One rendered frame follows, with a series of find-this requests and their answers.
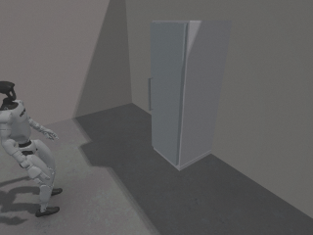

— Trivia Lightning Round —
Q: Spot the robot right hand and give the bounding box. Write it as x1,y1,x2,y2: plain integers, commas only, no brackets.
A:
27,165,50,185

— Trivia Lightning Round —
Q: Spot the right robot forearm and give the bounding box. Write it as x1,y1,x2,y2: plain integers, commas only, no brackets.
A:
3,141,33,170

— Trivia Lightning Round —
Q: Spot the handle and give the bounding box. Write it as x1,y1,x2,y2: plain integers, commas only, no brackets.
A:
148,77,153,111

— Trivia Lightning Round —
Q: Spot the left robot shin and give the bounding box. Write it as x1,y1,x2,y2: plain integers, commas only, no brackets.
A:
51,169,57,184

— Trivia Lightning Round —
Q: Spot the right robot upper arm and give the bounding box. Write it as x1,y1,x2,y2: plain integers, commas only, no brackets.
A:
0,112,17,148

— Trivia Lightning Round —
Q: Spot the robot head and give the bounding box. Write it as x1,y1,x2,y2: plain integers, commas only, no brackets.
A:
0,81,19,111

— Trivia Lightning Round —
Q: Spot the left robot forearm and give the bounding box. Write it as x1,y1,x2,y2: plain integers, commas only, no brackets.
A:
28,117,46,133

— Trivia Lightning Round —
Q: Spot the robot left hand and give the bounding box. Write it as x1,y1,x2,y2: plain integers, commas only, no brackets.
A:
42,128,59,142

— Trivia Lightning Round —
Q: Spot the fridge door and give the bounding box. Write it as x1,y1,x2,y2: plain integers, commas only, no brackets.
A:
150,23,188,165

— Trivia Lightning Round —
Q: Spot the left robot upper arm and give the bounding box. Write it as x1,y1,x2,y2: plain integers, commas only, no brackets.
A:
13,100,29,120

